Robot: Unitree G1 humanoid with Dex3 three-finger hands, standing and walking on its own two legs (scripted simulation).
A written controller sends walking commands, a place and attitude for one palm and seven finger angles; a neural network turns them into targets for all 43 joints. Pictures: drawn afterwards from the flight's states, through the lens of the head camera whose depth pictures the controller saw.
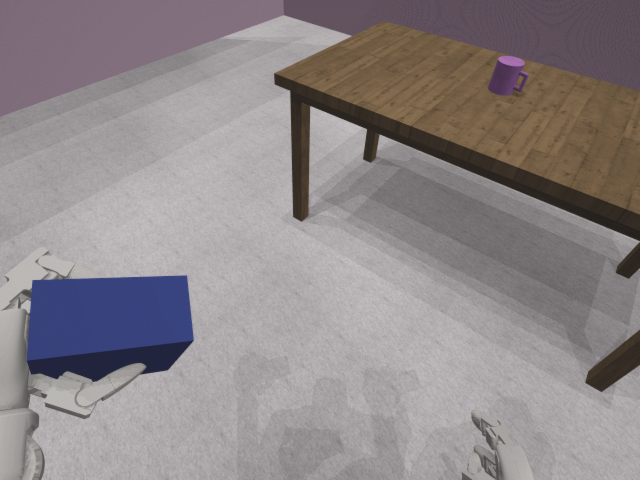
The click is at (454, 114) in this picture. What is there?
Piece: table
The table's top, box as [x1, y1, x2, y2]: [274, 21, 639, 230]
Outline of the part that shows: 274,73 275,84 639,230 639,91 519,58 525,62 522,70 529,74 523,89 520,92 514,90 510,95 505,96 494,94 487,89 487,86 495,63 499,56 509,55 385,21 374,25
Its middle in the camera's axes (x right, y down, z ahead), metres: +0.62 -0.43 +1.25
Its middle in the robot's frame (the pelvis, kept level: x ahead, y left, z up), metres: +1.25 -0.55 -0.11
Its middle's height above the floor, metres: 0.66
